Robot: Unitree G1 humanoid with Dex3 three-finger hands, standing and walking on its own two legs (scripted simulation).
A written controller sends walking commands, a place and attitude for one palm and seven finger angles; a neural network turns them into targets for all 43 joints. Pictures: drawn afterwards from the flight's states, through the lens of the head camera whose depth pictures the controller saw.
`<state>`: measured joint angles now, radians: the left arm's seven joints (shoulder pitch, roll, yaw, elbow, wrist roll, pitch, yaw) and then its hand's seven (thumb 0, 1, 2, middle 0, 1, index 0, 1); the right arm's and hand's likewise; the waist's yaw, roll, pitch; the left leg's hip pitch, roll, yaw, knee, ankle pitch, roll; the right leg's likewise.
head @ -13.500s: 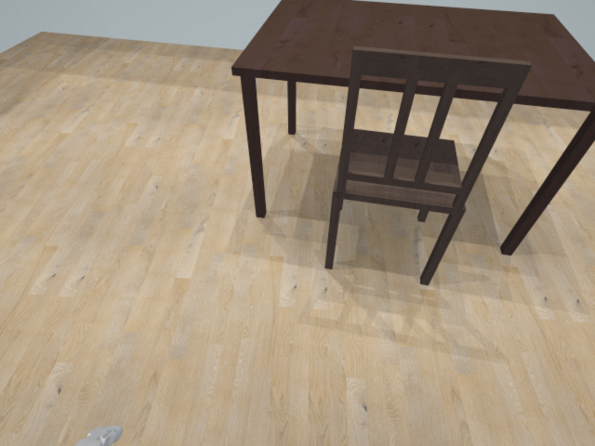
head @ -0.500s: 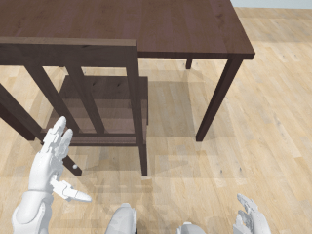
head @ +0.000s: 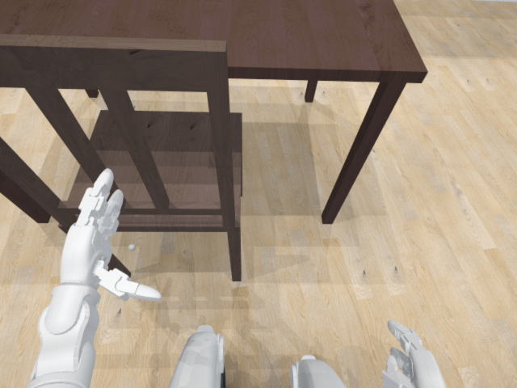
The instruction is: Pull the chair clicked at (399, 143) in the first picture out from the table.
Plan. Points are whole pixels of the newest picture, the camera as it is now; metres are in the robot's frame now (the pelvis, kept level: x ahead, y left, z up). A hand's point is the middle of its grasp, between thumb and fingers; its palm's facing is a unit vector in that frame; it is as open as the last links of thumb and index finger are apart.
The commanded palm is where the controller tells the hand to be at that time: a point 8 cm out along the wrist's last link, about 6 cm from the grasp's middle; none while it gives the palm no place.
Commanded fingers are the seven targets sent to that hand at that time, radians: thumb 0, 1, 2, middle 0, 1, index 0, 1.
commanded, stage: aim the fingers beside a spindle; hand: left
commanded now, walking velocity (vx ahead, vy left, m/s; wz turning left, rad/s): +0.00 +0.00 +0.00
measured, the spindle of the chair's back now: (88, 158) +0.47 +0.32 +0.02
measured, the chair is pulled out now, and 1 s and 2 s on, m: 0.00 0.00 0.00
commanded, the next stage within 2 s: none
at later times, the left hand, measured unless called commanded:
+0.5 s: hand (140, 233) +0.34 +0.20 +0.02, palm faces +0.03 -1.00 -0.05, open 16.9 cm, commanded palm +0.31 +0.25 +0.02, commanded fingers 0.00 -0.50 0.30 -0.06 -0.08 -0.06 -0.08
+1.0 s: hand (142, 239) +0.33 +0.19 +0.01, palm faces +0.03 -1.00 -0.04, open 16.9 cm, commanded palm +0.31 +0.25 +0.02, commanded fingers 0.00 -0.50 0.30 -0.06 -0.08 -0.06 -0.08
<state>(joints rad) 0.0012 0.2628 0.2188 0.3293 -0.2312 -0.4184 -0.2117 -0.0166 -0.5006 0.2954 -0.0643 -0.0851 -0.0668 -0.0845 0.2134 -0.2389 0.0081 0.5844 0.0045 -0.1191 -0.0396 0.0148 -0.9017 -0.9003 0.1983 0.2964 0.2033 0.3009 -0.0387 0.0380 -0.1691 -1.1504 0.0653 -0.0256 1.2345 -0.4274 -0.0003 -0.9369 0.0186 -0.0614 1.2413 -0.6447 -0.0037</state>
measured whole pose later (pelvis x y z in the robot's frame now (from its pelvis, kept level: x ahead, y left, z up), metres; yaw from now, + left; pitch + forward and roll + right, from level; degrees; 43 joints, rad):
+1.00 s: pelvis +0.00 +0.00 -0.01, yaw -1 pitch +22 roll -3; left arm -0.05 0.27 0.24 0.37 -0.23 -0.44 -0.21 -0.02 -0.50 0.30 -0.06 -0.08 -0.06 -0.08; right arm 0.20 -0.24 0.00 0.59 0.00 -0.07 -0.03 0.01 -0.90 -0.90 0.20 0.30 0.20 0.30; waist -0.05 0.03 -0.17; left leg -1.21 0.07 -0.03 1.28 -0.45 -0.01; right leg -1.00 0.03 -0.06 1.29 -0.67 -0.01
